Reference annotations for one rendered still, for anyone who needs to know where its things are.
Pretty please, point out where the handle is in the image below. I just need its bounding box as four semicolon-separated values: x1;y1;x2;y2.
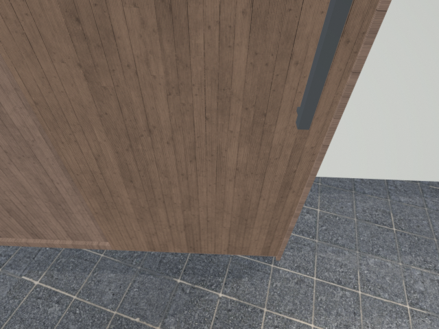
296;0;353;130

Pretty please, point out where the wardrobe door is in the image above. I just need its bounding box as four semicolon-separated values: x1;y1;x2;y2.
0;54;108;242
0;0;379;256

